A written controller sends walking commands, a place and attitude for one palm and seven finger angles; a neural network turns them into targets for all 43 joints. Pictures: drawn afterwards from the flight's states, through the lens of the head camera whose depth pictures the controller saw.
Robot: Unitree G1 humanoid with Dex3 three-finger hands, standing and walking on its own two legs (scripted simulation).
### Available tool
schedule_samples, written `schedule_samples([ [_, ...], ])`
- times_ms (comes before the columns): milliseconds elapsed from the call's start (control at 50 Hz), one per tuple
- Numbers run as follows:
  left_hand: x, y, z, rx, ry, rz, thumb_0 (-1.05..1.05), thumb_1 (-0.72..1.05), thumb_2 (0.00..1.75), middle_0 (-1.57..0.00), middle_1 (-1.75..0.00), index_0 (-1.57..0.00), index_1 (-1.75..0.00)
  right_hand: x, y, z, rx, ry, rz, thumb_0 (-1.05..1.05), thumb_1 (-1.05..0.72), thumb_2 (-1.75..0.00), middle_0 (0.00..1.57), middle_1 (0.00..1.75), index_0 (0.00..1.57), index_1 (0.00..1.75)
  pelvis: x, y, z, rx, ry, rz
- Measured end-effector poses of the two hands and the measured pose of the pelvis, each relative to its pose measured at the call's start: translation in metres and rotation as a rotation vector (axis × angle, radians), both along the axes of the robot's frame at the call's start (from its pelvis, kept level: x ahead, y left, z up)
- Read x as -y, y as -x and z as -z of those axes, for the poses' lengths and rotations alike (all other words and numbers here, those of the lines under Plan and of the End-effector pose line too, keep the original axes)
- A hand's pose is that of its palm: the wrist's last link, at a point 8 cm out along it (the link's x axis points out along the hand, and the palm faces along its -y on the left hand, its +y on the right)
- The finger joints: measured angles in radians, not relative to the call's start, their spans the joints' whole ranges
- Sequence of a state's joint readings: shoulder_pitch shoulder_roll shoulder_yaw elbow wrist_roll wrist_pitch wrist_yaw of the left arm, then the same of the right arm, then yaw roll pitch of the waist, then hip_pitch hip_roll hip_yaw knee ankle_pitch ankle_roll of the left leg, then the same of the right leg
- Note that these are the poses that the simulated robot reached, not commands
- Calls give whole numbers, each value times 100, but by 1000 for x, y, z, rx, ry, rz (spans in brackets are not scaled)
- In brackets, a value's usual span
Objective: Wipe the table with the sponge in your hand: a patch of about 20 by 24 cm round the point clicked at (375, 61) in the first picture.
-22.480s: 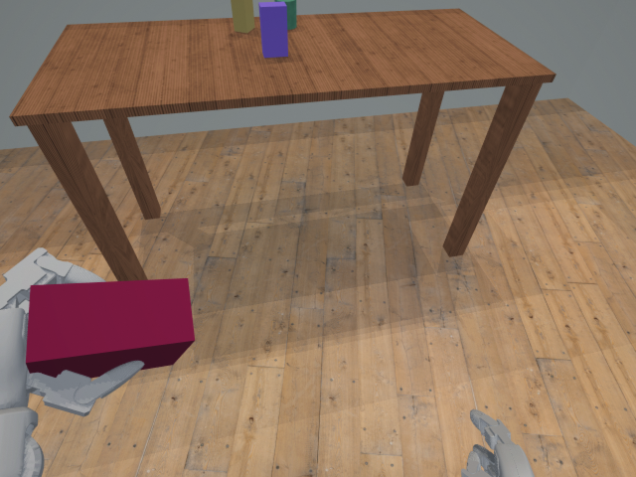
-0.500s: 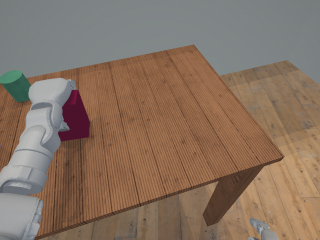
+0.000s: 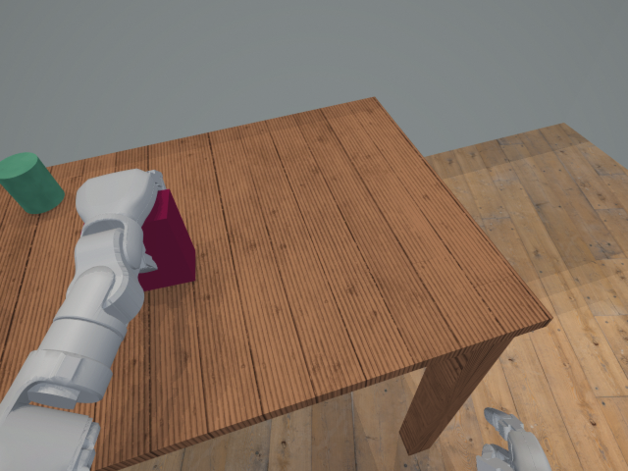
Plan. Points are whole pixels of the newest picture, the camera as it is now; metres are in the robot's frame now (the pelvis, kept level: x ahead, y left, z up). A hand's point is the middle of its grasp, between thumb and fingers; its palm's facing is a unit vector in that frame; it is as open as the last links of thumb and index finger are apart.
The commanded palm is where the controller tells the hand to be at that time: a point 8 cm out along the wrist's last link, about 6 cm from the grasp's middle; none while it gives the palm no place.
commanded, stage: wipe back along the middle lane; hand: left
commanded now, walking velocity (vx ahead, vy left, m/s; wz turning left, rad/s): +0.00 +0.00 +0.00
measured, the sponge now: (151, 254) +0.37 +0.27 +0.06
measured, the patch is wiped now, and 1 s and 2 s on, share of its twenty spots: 0.35 0.50 0.55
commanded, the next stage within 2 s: slide across to the third lane in 1.42 s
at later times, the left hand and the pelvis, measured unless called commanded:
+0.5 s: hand (139, 259) +0.33 +0.25 +0.11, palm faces +0.01 -0.03 -1.00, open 10.2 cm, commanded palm +0.29 +0.24 +0.15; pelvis -0.02 -0.01 +0.00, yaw +0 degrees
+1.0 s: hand (135, 291) +0.28 +0.24 +0.11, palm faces +0.07 -0.06 -1.00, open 10.2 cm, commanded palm +0.24 +0.23 +0.14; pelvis -0.02 -0.01 +0.00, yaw -2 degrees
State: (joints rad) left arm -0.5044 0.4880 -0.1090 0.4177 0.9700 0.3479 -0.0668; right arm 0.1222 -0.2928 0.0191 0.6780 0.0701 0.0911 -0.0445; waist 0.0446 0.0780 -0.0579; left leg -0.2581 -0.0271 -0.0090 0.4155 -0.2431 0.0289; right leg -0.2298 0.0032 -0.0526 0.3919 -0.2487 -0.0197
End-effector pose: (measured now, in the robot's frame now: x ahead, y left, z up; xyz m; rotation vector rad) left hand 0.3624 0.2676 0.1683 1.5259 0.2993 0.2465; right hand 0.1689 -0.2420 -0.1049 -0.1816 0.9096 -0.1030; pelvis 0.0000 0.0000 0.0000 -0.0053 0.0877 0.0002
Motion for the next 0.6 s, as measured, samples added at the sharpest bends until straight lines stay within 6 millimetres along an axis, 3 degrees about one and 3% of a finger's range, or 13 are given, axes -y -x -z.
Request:
schedule_samples([
  [200, 13, 30, 1, 41, -1, -10, 0, -51, 103, -71, -132, -74, -132, -1, -3, -2, 23, -22, -14, 1, -90, -90, 20, 30, 20, 30, 4, 7, 0, 27, -4, 2],
  [400, 20, 47, 2, 35, -2, -23, 0, -51, 103, -70, -132, -74, -132, -8, -13, -13, 100, -48, -31, 1, -90, -90, 20, 30, 20, 30, 9, 16, 1, 48, -7, 4],
  [600, 24, 63, 3, 59, 2, -14, 0, -51, 103, -70, -132, -73, -133, 1, -6, -14, 110, -46, -22, 1, -90, -90, 20, 30, 20, 30, 12, 19, 2, 57, -8, 14],
])
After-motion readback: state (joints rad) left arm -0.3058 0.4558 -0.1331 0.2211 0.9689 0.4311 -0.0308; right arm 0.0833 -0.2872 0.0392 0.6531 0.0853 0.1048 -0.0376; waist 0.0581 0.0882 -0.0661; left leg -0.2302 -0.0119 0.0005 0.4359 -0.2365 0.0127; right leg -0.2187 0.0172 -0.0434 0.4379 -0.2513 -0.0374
